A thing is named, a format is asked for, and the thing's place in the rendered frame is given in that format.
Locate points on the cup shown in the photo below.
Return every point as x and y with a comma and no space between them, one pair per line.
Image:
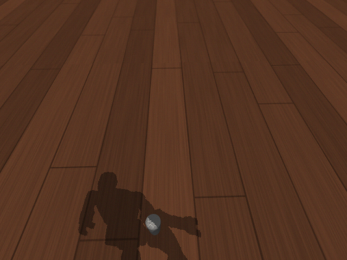
153,224

